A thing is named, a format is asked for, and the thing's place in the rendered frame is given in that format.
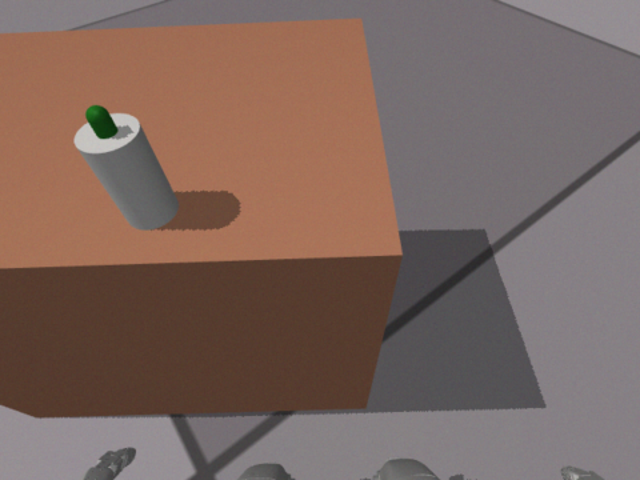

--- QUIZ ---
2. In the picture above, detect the left robot hand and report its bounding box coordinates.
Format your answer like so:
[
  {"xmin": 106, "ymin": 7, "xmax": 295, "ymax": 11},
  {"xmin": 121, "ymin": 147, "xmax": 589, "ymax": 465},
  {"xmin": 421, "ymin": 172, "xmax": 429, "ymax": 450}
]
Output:
[{"xmin": 80, "ymin": 448, "xmax": 136, "ymax": 480}]

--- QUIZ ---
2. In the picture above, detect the bottle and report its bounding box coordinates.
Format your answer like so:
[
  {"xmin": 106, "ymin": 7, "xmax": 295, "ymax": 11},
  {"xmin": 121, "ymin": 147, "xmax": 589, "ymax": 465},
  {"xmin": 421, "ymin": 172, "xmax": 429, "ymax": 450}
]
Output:
[{"xmin": 74, "ymin": 105, "xmax": 179, "ymax": 230}]

